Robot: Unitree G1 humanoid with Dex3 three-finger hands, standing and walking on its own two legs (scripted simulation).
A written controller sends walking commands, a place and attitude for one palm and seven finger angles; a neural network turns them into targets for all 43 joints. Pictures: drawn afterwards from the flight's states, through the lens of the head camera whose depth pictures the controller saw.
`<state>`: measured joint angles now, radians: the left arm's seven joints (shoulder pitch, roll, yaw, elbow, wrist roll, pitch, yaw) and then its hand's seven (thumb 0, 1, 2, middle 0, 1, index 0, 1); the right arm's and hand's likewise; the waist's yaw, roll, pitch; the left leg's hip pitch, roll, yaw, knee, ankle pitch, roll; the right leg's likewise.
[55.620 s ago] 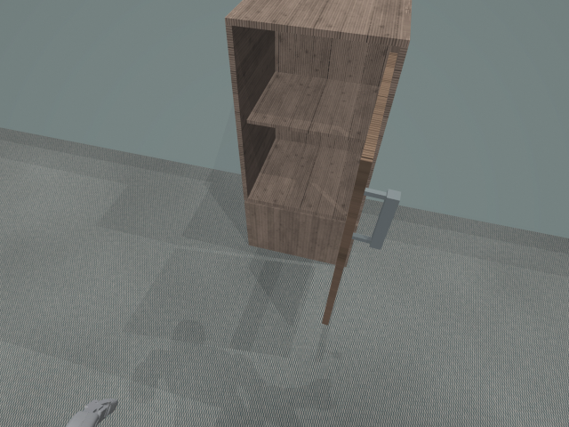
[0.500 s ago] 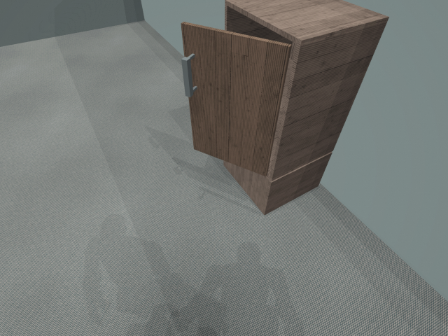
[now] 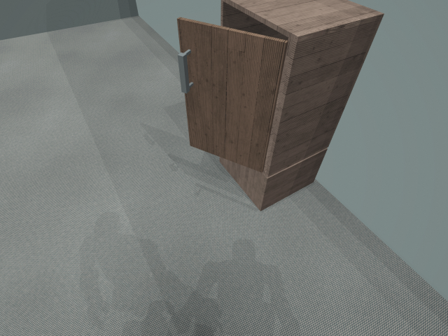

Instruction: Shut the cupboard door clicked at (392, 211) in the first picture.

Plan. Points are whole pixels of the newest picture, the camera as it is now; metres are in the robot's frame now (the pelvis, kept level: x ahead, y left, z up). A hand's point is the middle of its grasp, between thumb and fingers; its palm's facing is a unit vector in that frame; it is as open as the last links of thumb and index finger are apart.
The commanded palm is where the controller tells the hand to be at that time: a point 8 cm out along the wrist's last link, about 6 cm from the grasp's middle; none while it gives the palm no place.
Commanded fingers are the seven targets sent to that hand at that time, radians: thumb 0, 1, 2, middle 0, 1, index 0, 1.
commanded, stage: look to check the result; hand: left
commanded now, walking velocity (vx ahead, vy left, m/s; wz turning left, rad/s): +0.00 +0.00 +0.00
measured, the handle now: (187, 71) +0.99 +0.19 -0.04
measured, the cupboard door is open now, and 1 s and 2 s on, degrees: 32 32 32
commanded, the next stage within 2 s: walk to a spot facing it in 0.40 s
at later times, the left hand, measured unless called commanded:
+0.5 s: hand out of the picture +0.04 +0.20 -0.17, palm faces +0.00 -0.96 -0.26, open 7.4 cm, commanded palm none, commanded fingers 0.00 0.90 0.90 -0.20 -0.30 -0.20 -0.30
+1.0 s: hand out of the picture +0.02 +0.22 -0.20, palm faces +0.22 -0.95 -0.23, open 7.4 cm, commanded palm none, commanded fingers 0.00 0.90 0.90 -0.20 -0.30 -0.20 -0.30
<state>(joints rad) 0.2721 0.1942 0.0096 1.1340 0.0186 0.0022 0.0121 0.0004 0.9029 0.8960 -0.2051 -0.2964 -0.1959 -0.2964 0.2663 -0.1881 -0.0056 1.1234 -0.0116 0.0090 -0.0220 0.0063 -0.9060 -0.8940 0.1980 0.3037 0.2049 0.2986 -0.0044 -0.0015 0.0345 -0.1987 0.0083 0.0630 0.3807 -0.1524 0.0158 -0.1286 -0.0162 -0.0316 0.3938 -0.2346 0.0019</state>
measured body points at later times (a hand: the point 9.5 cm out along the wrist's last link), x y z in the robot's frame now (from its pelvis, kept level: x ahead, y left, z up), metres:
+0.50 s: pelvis +0.01 -0.01 +0.00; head +0.01 -0.01 +0.45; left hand +0.04 +0.25 -0.15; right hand +0.05 -0.27 -0.15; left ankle +0.04 +0.11 -0.74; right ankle -0.01 -0.12 -0.74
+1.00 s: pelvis +0.00 +0.01 -0.02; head +0.04 +0.04 +0.43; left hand +0.01 +0.27 -0.18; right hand +0.08 -0.22 -0.16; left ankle +0.02 +0.10 -0.74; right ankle -0.03 -0.13 -0.69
